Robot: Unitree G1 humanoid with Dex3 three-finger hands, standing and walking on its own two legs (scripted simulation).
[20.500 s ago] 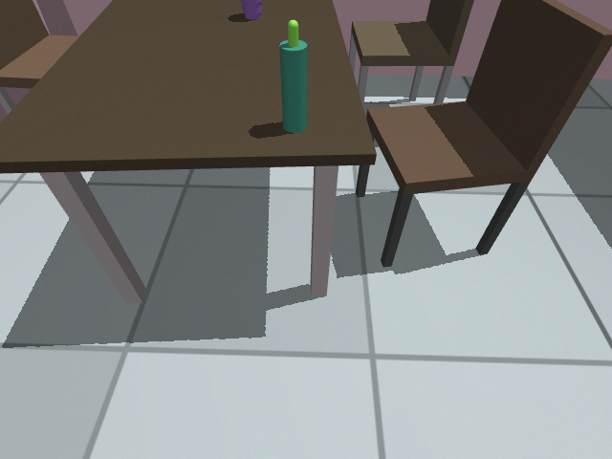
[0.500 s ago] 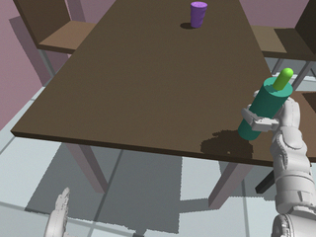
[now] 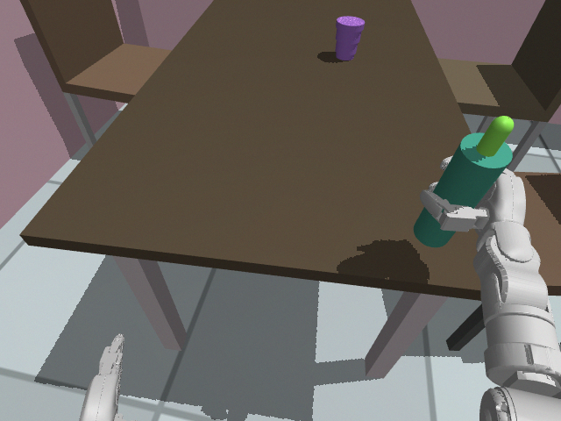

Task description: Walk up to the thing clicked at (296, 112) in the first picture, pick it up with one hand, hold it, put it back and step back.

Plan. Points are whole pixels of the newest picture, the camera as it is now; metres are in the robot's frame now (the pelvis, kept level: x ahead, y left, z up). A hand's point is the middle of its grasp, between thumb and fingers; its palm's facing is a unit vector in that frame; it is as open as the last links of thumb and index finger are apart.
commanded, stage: lift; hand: right
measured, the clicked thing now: (461, 187) +0.40 -0.21 +0.16
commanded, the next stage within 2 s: hold in 1.06 s
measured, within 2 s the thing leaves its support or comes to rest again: neither
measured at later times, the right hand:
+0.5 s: hand (465, 170) +0.38 -0.18 +0.22, palm faces +0.20 +0.98 -0.03, open 8.1 cm
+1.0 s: hand (488, 168) +0.34 -0.19 +0.25, palm faces +0.22 +0.98 -0.04, open 8.1 cm
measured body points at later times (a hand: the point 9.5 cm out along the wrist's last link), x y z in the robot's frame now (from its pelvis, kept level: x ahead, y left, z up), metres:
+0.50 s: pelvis +0.00 +0.01 +0.00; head -0.02 +0.04 +0.45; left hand +0.18 +0.28 -0.06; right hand +0.36 -0.24 +0.22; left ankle -0.02 +0.13 -0.73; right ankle +0.04 -0.13 -0.73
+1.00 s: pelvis +0.00 +0.01 +0.00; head -0.04 +0.04 +0.45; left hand +0.18 +0.27 -0.05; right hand +0.33 -0.24 +0.25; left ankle -0.02 +0.13 -0.73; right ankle +0.04 -0.13 -0.73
